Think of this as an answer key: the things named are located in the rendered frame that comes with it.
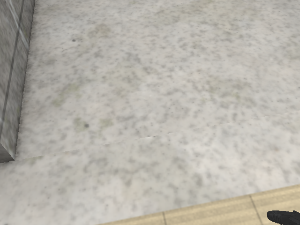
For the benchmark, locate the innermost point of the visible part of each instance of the robot right hand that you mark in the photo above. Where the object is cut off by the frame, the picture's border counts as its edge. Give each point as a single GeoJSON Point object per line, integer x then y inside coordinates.
{"type": "Point", "coordinates": [284, 217]}

